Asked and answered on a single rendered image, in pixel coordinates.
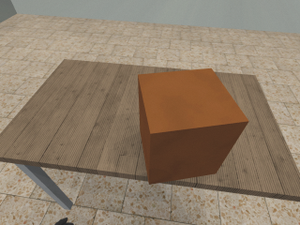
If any carton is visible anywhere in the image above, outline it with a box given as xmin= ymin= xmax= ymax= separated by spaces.
xmin=138 ymin=68 xmax=249 ymax=185

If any table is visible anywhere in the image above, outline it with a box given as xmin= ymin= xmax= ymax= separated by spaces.
xmin=0 ymin=59 xmax=300 ymax=210

